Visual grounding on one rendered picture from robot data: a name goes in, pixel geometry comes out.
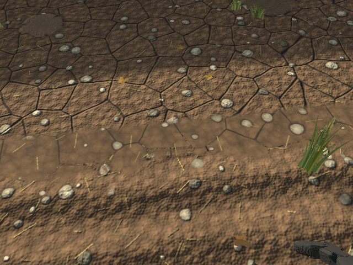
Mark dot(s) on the robot right hand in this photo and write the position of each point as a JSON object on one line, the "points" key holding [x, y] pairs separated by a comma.
{"points": [[325, 251]]}

